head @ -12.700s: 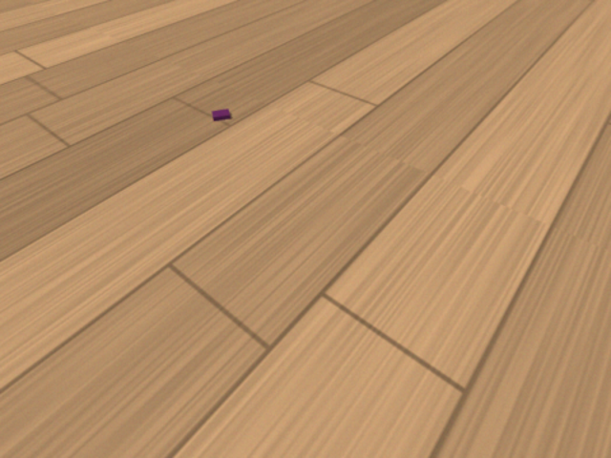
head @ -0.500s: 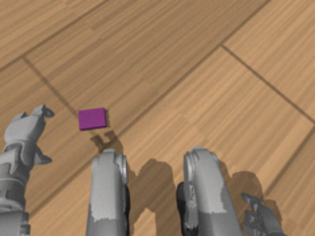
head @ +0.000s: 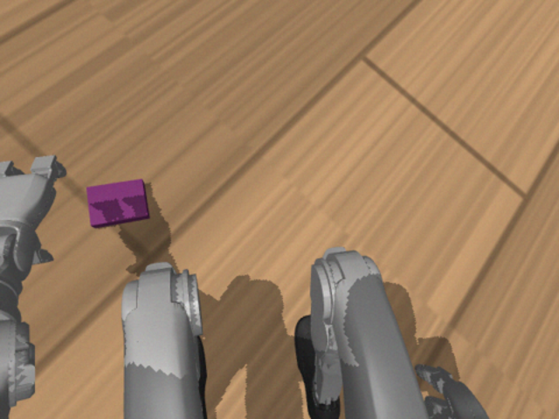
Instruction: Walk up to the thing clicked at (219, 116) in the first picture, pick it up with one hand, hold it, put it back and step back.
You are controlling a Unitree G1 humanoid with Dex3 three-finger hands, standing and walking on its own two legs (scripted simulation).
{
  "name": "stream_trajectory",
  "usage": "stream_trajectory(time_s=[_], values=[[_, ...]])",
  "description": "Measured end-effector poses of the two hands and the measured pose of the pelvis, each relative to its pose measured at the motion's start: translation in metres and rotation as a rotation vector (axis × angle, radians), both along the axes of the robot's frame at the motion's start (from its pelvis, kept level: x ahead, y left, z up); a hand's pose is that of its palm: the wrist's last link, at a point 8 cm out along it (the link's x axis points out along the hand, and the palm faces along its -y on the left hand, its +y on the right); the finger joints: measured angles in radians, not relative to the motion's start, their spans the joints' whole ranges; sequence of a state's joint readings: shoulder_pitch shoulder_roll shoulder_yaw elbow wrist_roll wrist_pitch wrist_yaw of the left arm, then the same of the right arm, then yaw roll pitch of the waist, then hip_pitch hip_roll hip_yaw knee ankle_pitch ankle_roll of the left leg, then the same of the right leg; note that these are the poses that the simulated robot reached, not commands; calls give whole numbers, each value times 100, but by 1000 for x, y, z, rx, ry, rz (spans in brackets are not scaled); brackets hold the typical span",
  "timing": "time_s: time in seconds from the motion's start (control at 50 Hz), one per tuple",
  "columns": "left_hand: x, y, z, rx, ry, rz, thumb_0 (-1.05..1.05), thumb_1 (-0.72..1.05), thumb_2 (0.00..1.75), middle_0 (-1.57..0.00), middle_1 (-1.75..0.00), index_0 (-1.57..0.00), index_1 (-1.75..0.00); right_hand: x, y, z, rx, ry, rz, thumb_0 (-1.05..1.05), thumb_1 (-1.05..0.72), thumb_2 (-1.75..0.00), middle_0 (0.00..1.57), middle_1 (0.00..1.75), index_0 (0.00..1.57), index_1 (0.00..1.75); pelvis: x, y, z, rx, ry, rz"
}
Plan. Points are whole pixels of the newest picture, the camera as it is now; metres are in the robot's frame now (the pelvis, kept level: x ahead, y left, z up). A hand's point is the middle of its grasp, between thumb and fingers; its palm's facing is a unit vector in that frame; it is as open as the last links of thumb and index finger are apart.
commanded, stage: rise first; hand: left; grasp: from above
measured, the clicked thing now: (118, 203) +0.48 +0.28 -0.34
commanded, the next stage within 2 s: none
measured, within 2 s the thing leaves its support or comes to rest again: neither
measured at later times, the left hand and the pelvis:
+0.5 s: hand (53, 211) +0.42 +0.34 -0.19, palm faces -0.43 -0.11 -0.90, open 13.7 cm; pelvis +0.01 +0.00 -0.02, yaw -1 degrees
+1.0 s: hand (61, 208) +0.43 +0.33 -0.21, palm faces -0.41 -0.11 -0.90, open 14.0 cm; pelvis +0.01 +0.00 -0.03, yaw -2 degrees
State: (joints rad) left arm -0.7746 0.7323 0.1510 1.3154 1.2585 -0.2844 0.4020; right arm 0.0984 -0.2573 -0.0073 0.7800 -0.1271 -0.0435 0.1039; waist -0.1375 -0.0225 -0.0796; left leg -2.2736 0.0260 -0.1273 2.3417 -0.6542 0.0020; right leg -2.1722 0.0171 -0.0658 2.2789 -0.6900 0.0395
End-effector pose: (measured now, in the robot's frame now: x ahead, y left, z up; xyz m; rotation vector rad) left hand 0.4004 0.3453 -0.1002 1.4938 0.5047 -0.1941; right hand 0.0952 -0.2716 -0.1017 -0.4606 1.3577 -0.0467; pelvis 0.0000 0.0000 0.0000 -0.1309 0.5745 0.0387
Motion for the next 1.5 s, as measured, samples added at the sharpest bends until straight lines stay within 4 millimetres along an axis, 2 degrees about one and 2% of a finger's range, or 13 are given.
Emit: stream_trajectory(time_s=[0.44,0.92,1.5], values=[[24,-5,-32,-12,6,32,0,-44,93,-15,-96,-17,-94,-4,-3,-20,8,71,9,0,-91,-90,21,30,20,30,11,-3,-18,0,13,-20],[32,-8,-48,-15,-2,27,0,-52,100,-11,-99,-11,-99,-12,-3,-20,-6,81,14,0,-91,-90,21,30,20,30,10,-1,-27,-14,-5,-27],[45,-13,-61,-16,-8,31,0,-46,96,-19,-91,-17,-93,-36,-1,-18,-1,112,20,0,-91,-90,21,30,20,30,8,-1,-36,-25,-24,-34]])
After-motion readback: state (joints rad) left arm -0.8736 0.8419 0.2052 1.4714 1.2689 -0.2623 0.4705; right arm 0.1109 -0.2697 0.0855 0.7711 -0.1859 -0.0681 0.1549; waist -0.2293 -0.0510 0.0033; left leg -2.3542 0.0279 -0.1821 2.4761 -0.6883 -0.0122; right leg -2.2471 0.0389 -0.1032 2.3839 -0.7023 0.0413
